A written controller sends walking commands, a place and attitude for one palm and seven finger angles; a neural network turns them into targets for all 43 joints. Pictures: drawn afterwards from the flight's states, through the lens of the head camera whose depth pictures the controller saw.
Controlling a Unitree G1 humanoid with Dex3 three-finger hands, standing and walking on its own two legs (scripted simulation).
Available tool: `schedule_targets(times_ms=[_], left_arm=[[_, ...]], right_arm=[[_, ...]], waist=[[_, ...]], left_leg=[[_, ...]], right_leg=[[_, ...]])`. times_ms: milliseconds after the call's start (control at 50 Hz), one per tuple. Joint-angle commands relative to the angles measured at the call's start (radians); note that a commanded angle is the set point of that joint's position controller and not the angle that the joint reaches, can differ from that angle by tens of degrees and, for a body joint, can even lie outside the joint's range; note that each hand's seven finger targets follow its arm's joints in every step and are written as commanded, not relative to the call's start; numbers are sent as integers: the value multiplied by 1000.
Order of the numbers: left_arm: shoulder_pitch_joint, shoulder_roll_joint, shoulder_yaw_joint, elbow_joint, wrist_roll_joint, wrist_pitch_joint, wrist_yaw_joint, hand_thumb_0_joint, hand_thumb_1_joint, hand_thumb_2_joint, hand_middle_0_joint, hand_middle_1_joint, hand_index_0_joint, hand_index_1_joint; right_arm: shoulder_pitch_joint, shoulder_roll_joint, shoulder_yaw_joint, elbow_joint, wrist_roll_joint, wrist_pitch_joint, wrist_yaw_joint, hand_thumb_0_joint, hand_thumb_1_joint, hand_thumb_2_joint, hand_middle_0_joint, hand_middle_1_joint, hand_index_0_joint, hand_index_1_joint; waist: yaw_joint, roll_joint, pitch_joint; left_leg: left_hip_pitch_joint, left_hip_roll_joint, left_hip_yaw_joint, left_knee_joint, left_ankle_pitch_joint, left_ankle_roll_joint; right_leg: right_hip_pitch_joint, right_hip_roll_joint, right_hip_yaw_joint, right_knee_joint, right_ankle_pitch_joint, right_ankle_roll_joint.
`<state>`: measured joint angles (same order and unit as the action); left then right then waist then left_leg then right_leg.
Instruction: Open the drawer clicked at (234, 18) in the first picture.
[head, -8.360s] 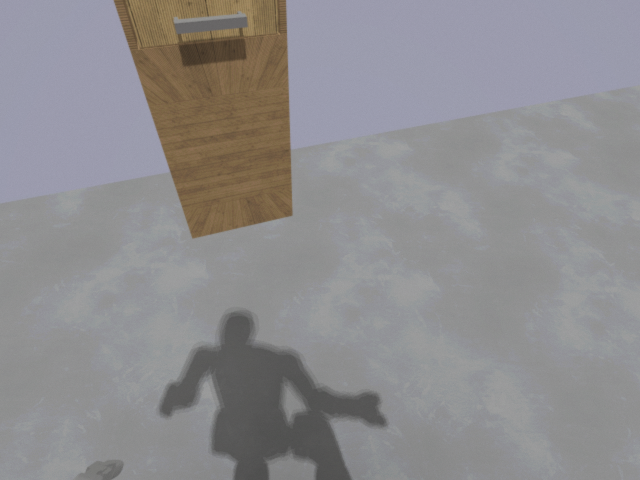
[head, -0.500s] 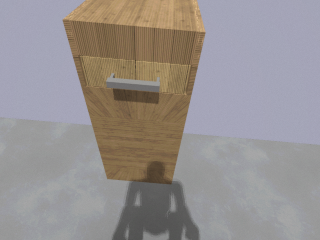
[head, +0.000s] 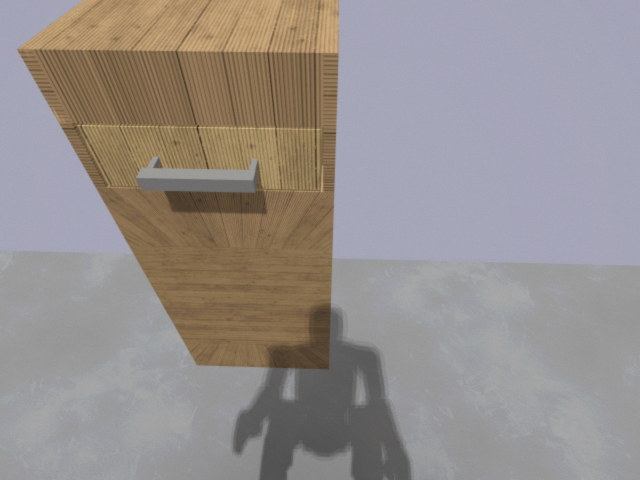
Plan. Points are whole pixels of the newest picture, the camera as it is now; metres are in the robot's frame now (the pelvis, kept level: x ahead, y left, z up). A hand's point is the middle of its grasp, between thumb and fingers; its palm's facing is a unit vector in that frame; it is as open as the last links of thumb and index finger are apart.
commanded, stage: come to a stop and stand still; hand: left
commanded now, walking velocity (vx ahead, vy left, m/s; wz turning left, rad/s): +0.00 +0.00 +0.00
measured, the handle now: (201, 171) +0.55 +0.22 +0.08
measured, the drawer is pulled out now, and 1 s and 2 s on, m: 0.00 0.00 0.00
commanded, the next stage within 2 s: look again from close up in 0.94 s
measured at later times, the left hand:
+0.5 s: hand out of the picture +0.03 +0.15 -0.17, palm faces +0.07 -0.99 -0.15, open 7.4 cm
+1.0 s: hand out of the picture +0.09 +0.19 -0.16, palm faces -0.03 -0.98 -0.19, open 7.4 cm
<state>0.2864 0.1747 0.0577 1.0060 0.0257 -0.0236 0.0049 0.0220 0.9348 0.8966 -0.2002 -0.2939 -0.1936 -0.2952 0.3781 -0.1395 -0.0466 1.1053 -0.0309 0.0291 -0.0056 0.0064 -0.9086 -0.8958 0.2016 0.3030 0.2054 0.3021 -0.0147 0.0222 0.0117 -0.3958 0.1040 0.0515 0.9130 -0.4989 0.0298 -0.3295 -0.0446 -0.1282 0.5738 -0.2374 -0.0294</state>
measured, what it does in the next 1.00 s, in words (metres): steps on the spot: left foot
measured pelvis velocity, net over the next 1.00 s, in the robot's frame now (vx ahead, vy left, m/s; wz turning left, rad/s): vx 0.05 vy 0.02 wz -0.02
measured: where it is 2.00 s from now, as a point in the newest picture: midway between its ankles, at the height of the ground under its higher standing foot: outside the picture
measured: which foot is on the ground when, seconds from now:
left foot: up 0.00-0.24, down 0.26-1.00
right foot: down 0.00-1.00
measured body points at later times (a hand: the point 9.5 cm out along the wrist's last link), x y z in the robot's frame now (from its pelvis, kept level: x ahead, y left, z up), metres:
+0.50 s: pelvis +0.04 -0.01 +0.01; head +0.05 +0.01 +0.45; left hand +0.03 +0.20 -0.16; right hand +0.13 -0.22 -0.14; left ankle +0.09 +0.07 -0.73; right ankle +0.04 -0.11 -0.73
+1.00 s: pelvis +0.05 +0.02 +0.01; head +0.05 +0.03 +0.46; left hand +0.09 +0.25 -0.15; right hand +0.04 -0.21 -0.15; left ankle +0.09 +0.07 -0.73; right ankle +0.04 -0.11 -0.73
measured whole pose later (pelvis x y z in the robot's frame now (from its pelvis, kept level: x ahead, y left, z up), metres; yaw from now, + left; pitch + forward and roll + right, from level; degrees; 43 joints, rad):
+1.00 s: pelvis +0.05 +0.02 +0.01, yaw -1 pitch -1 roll -1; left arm 0.29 0.17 -0.02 0.99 0.01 0.00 0.03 0.01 0.91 0.90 -0.20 -0.29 -0.20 -0.30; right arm 0.32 -0.17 0.02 1.06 -0.02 0.00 0.00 0.01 -0.91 -0.90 0.20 0.30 0.20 0.30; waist -0.02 0.00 0.01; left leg -0.26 -0.04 0.14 0.45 -0.19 0.10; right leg -0.21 -0.05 -0.10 0.48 -0.25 0.01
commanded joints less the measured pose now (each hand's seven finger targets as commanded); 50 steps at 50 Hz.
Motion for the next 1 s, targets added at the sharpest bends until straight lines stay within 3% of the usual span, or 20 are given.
schedule_targets(times_ms=[0, 60, 120, 160, 200, 240, 260, 280, 320, 420, 460, 480, 500, 540, 600, 620, 640, 680, 880, 980], left_arm=[[78, 67, 3, -12, 0, -25, 28, 0, 900, 900, -200, -300, -200, -300], [72, 55, -14, -11, 3, -34, 30, 0, 900, 900, -200, -300, -200, -300], [105, 78, -16, 10, 0, -25, 31, 0, 900, 900, -200, -300, -200, -300], [105, 98, -11, 19, -8, -15, 34, 0, 900, 900, -200, -300, -200, -300], [100, 86, -8, 17, -12, -3, 36, 0, 900, 900, -200, -300, -200, -300], [140, 34, -9, 2, -10, 10, 43, 0, 900, 900, -200, -300, -200, -300], [141, 25, -15, 3, -8, 18, 47, 0, 900, 900, -200, -300, -200, -300], [137, 19, -20, 6, -8, 23, 46, 0, 900, 900, -200, -300, -200, -300], [143, 21, -24, 11, -6, 28, 42, 0, 900, 900, -200, -300, -200, -300], [117, 47, -22, -5, 0, 21, 39, 0, 900, 900, -200, -300, -200, -300], [89, 56, -21, -22, -1, 18, 38, 0, 900, 900, -200, -300, -200, -300], [157, 81, -33, -21, 8, 7, 71, 0, 900, 900, -200, -300, -200, -300], [64, 142, -26, -75, 6, -4, 66, 0, 900, 900, -200, -300, -200, -300], [24, 146, -20, -110, -1, -6, 61, 0, 900, 900, -200, -300, -200, -300], [18, 112, -27, -120, -3, 10, 50, 0, 900, 900, -200, -300, -200, -300], [34, 99, -28, -123, -1, 17, 49, 0, 900, 900, -200, -300, -200, -300], [57, 95, -32, -120, -3, 21, 45, 0, 900, 900, -200, -300, -200, -300], [89, 83, -39, -105, -2, 22, 39, 0, 900, 900, -200, -300, -200, -300], [57, 100, -49, -66, -12, 9, 33, 0, 900, 900, -200, -300, -200, -300], [62, 89, -57, -22, -13, 8, 34, 0, 900, 900, -200, -300, -200, -300]], right_arm=[[-50, -49, -12, -100, -3, -34, 20, 0, -900, -900, 200, 300, 200, 300], [-6, 7, 16, -70, 7, -34, 11, 0, -900, -900, 200, 300, 200, 300], [-35, 6, 34, -70, 19, -37, -5, 0, -900, -900, 200, 300, 200, 300], [-46, -21, 33, -77, 23, -31, -13, 0, -900, -900, 200, 300, 200, 300], [-38, -57, 22, -82, 26, -31, -21, 0, -900, -900, 200, 300, 200, 300], [-57, -119, 8, -106, 18, -32, -27, 0, -900, -900, 200, 300, 200, 300], [-84, -118, 8, -115, 16, -30, -29, 0, -900, -900, 200, 300, 200, 300], [-110, -121, 10, -126, 18, -29, -32, 0, -900, -900, 200, 300, 200, 300], [-154, -122, 9, -143, 18, -28, -34, 0, -900, -900, 200, 300, 200, 300], [-155, -103, 3, -159, 15, -17, -21, 0, -900, -900, 200, 300, 200, 300], [-138, -90, 6, -154, 14, -15, -17, 0, -900, -900, 200, 300, 200, 300], [-188, -152, -6, -215, 24, -26, -14, 0, -900, -900, 200, 300, 200, 300], [-126, -85, 0, -224, 21, -21, -1, 0, -900, -900, 200, 300, 200, 300], [-118, -86, 7, -232, 12, -19, 6, 0, -900, -900, 200, 300, 200, 300], [-95, -111, 11, -232, 10, -26, 4, 0, -900, -900, 200, 300, 200, 300], [-90, -126, 13, -235, 5, -30, 5, 0, -900, -900, 200, 300, 200, 300], [-96, -143, 15, -237, 5, -32, 3, 0, -900, -900, 200, 300, 200, 300], [-116, -163, 16, -235, 6, -34, 0, 0, -900, -900, 200, 300, 200, 300], [-60, -150, 39, -131, 11, -55, -2, 0, -900, -900, 200, 300, 200, 300], [-52, -137, 45, -81, 14, -57, -4, 0, -900, -900, 200, 300, 200, 300]], waist=[[1, -156, 70], [-13, -113, 65], [20, -109, 12], [16, -87, 9], [7, -57, 10], [34, 63, 3], [42, 106, 4], [46, 150, 1], [57, 136, 0], [30, -49, -18], [15, -77, -16], [36, -27, -35], [-18, -75, -92], [-20, -50, -42], [-16, -30, 79], [-5, 39, 94], [11, 62, 96], [36, 6, 85], [24, -34, 17], [21, -17, 45]], left_leg=[[-217, 8, 2, 243, 139, 5], [-72, -28, 36, -27, 183, -28], [30, -66, 44, -244, 176, -49], [105, -68, 31, -365, 245, -51], [194, -41, 6, -489, 373, -36], [220, 95, -97, -470, 716, 32], [190, 113, -124, -493, 751, 65], [163, 119, -141, -528, 727, 86], [134, 112, -144, -554, 658, 98], [117, 24, -88, -496, 342, 34], [127, 3, -70, -487, 281, 20], [177, -1, -40, -318, 303, -14], [130, -58, -11, -300, 182, -22], [143, -65, -10, -342, 192, -10], [103, -9, -103, -468, 186, 26], [66, 24, -156, -537, 164, 47], [7, 53, -221, -608, 82, 66], [-34, 64, -241, -659, -6, 75], [86, 23, -152, -638, 182, 41], [98, 19, -141, -648, 185, 35]], right_leg=[[34, -247, 282, -427, -235, -131], [31, -218, 166, -382, 165, -125], [124, -224, 189, -316, 375, -149], [120, -224, 190, -263, 398, -137], [87, -194, 183, -188, 356, -95], [48, -103, 129, -117, 191, -32], [59, -65, 96, -98, 83, -8], [84, -44, 72, -76, 9, 10], [108, -40, 79, -58, -11, 15], [90, -103, 175, -159, 89, -22], [53, -130, 198, -190, 31, -37], [59, -154, 270, -234, 288, -19], [77, -205, 294, -221, 57, -64], [14, -186, 251, -208, -92, -91], [-70, -87, 158, -144, -199, -53], [-47, -48, 112, -93, -178, -39], [8, -16, 83, -62, -160, -22], [77, -12, 84, -61, -113, -18], [135, -64, 123, -155, -21, -17], [128, -70, 125, -177, -19, -12]])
